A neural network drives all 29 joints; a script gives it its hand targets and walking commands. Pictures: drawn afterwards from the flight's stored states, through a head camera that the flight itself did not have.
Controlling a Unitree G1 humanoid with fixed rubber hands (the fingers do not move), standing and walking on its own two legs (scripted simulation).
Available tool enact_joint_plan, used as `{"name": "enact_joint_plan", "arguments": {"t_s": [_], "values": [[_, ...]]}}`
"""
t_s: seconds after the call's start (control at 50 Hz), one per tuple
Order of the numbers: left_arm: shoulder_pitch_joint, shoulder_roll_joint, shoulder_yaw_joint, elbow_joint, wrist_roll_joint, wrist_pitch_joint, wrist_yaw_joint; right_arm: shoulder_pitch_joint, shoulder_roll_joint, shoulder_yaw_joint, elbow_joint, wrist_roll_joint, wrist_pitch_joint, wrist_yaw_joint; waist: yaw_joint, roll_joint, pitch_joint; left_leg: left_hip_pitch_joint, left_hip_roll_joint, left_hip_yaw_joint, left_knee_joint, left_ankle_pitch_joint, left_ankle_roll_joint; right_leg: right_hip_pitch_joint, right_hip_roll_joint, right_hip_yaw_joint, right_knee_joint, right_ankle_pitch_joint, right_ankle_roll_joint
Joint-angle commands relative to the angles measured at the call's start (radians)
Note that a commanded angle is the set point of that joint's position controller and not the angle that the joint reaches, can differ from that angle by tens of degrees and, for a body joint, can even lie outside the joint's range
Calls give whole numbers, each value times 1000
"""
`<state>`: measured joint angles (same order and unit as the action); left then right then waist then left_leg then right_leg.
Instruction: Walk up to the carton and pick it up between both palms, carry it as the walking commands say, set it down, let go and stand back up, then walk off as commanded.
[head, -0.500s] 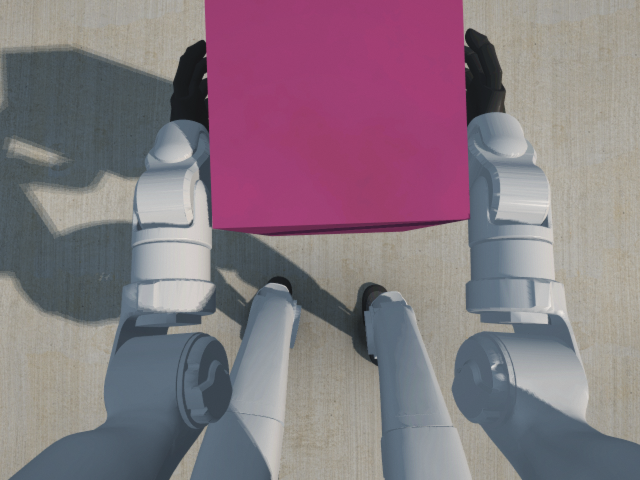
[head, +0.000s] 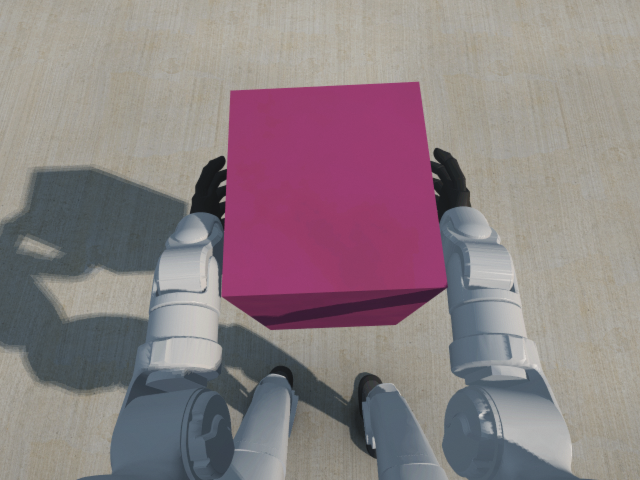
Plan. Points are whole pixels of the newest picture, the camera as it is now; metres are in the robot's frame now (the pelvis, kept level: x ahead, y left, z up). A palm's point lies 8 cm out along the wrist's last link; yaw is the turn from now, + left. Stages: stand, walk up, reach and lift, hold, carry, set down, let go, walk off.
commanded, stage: reach and lift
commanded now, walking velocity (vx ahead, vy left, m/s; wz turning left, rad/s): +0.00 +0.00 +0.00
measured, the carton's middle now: (329, 231) +0.42 +0.03 -0.08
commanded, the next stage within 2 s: hold in 1.90 s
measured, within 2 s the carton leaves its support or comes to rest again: neither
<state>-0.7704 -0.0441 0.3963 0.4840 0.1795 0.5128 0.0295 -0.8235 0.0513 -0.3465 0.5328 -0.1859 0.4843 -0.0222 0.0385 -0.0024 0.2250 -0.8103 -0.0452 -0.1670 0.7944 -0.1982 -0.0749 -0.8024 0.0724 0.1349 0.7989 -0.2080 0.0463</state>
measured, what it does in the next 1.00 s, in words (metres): rises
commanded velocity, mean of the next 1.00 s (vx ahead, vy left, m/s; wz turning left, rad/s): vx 0.00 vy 0.00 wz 0.00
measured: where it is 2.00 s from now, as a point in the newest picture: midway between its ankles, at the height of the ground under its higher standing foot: (323, 425)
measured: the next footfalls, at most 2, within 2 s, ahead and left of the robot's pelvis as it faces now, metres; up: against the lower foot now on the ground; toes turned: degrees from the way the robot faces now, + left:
none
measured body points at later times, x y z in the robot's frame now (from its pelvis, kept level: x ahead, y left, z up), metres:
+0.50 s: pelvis +0.10 +0.00 +0.05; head +0.10 +0.00 +0.50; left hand +0.40 +0.18 +0.05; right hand +0.42 -0.12 +0.05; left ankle +0.11 +0.15 -0.69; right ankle +0.11 -0.13 -0.69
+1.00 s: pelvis +0.08 +0.00 +0.05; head +0.05 +0.00 +0.50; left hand +0.38 +0.16 +0.07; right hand +0.39 -0.14 +0.08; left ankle +0.11 +0.15 -0.69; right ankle +0.11 -0.13 -0.69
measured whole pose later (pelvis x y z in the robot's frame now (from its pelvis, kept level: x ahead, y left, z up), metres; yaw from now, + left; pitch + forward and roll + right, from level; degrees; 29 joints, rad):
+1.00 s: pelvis +0.08 +0.00 +0.05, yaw +0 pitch -7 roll +0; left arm -0.28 -0.15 0.28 0.28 0.21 0.75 0.01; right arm -0.31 0.14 -0.24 0.32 -0.18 0.71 -0.01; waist 0.01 0.00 0.04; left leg -0.11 -0.02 -0.15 0.45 -0.21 -0.04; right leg -0.10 0.04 0.13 0.44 -0.22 0.02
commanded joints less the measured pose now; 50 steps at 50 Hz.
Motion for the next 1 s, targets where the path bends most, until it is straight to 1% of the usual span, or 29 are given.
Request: {"name": "enact_joint_plan", "arguments": {"t_s": [0.0, 0.02, 0.04, 0.06, 0.08, 0.1, 0.12, 0.14, 0.16, 0.2, 0.24, 0.26, 0.28, 0.3, 0.36, 0.42, 0.46, 0.5, 0.56, 0.58, 0.6, 0.64, 0.66, 0.72, 0.78, 0.8, 0.9, 0.92, 0.98], "values": [[-715, -1103, -658, -23, -163, -44, -314, -549, 1116, 528, 84, 90, -31, 317, -14, -18, -1229, 422, -57, 190, -150, -35, 35, 445, 59, -111, -162, -34, -41], [-794, -1112, -692, -154, -194, -59, -303, -574, 1166, 619, -43, 163, -37, 312, 10, 6, -1324, 548, -67, 200, -160, 73, 45, 555, 51, -114, -155, 101, -30], [-688, -1175, -656, -47, -153, -50, -304, -573, 1152, 592, 3, 130, -41, 316, 24, -10, -1155, 475, -63, 202, -183, 26, 42, 460, 59, -110, -174, 41, -25], [-766, -1138, -703, -168, -177, -60, -302, -519, 1182, 572, 28, 138, -29, 318, 22, 2, -1157, 509, -60, 187, -202, 13, 38, 504, 55, -96, -205, 33, -29], [-672, -1127, -618, 22, -115, -27, -305, -465, 1105, 452, 151, 65, -25, 322, -16, 21, -890, 416, -45, 174, -220, -123, 40, 353, 49, -104, -222, -96, -47], [-592, -1137, -570, 62, -119, -30, -306, -481, 1122, 516, 95, 101, -27, 321, 29, -1, -921, 474, -48, 167, -237, -84, 56, 443, 31, -89, -238, -88, -47], [-523, -1125, -560, 119, -83, -15, -305, -426, 1087, 430, 151, 48, -18, 322, 0, -16, -723, 436, -37, 150, -257, -138, 54, 338, 48, -113, -245, -127, -41], [-527, -1167, -608, 57, -97, -27, -306, -457, 1113, 516, 57, 79, -29, 323, 24, -24, -836, 477, -54, 164, -262, -97, 39, 464, 48, -108, -263, -86, -38], [-394, -1123, -473, 247, -31, 13, -299, -447, 1061, 428, 184, 40, -9, 331, 56, 17, -682, 498, -41, 148, -308, -151, 52, 375, 34, -106, -286, -169, -44], [-497, -1100, -519, 118, -75, -8, -303, -398, 1079, 417, 164, 53, -8, 324, 25, -6, -668, 504, -40, 154, -292, -138, 48, 367, 44, -106, -294, -154, -40], [-407, -1170, -595, -5, -121, -1, -291, -377, 1115, 532, -13, 109, -14, 319, 36, 25, -827, 683, -47, 135, -312, 146, 39, 559, 47, -96, -293, 95, -39], [-361, -1155, -603, -7, -115, 18, -282, -249, 1114, 506, 83, 92, 0, 315, 26, 67, -791, 687, -46, 144, -296, 273, 28, 504, 42, -93, -308, 190, -41], [-354, -1140, -625, -20, -129, 20, -285, -206, 1088, 474, 63, 68, 1, 304, -14, 60, -728, 678, -39, 128, -289, 343, 15, 495, 64, -103, -307, 198, -37], [-342, -1165, -652, -104, -180, 18, -277, -266, 1085, 571, -80, 130, -4, 297, -3, 36, -869, 730, -46, 134, -298, 432, 16, 615, 60, -92, -308, 297, -37], [-273, -1078, -649, -117, -137, 53, -273, -131, 1091, 572, -29, 93, 39, 284, 0, 23, -676, 644, -65, 144, -337, 293, 34, 607, 43, -87, -356, 251, -30], [-312, -1090, -785, -325, -213, 53, -261, -98, 1149, 701, -179, 144, 47, 267, -15, 29, -801, 760, -67, 126, -330, 441, 26, 699, 61, -85, -351, 372, -23], [-213, -1096, -811, -309, -221, 82, -250, -99, 1067, 711, -230, 189, 53, 269, -22, 123, -744, 784, -55, 107, -344, 542, 1, 683, 54, -78, -359, 389, -34], [-60, -1102, -826, -251, -216, 112, -247, -65, 1054, 784, -308, 203, 83, 258, -20, 62, -723, 770, -63, 119, -366, 487, 16, 761, 52, -85, -382, 408, -17], [-59, -1062, -869, -406, -265, 137, -247, 71, 1070, 846, -361, 221, 140, 239, -47, -68, -695, 795, -59, 100, -381, 457, 38, 843, 42, -75, -395, 481, -12], [-5, -1034, -817, -338, -212, 157, -244, 7, 1048, 842, -386, 228, 141, 241, 4, 9, -634, 766, -68, 117, -403, 421, 39, 817, 34, -63, -410, 445, -16], [-39, -1025, -835, -360, -238, 151, -246, 43, 1030, 858, -394, 218, 150, 230, -8, -62, -618, 806, -66, 102, -411, 407, 44, 802, 34, -69, -427, 448, -6], [-51, -994, -811, -396, -211, 171, -237, 21, 1012, 800, -401, 211, 165, 234, -2, -5, -543, 727, -78, 119, -429, 286, 47, 802, 34, -81, -433, 329, -12], [9, -1020, -840, -474, -241, 181, -233, 108, 1060, 841, -425, 241, 185, 228, -2, -63, -578, 812, -68, 110, -424, 410, 56, 835, 43, -70, -437, 426, -11], [-68, -977, -826, -419, -201, 198, -228, 34, 1017, 794, -384, 227, 187, 229, 12, 37, -497, 768, -75, 124, -442, 271, 44, 794, 32, -60, -453, 299, -23], [-122, -966, -823, -440, -244, 197, -237, 52, 981, 747, -376, 186, 198, 221, -64, -56, -474, 778, -52, 111, -449, 185, 51, 783, 29, -70, -460, 239, -27], [-68, -938, -773, -405, -214, 210, -239, 135, 980, 730, -308, 171, 222, 218, -42, 0, -421, 773, -77, 141, -457, 182, 54, 783, 23, -61, -494, 244, -19], [-199, -1030, -763, -302, -178, 195, -245, -140, 1008, 702, -299, 203, 189, 259, -14, 25, -425, 751, -66, 125, -449, -5, 50, 727, 34, -76, -473, -8, -33], [-281, -1061, -808, -330, -218, 178, -251, -228, 1033, 746, -394, 230, 167, 256, -37, 8, -500, 730, -65, 125, -425, -14, 51, 731, 32, -65, -457, -12, -37], [-291, -1075, -782, -244, -206, 186, -246, -139, 1018, 687, -203, 202, 193, 258, -80, 13, -485, 744, -59, 123, -433, -14, 51, 737, 26, -81, -455, -3, -36]]}}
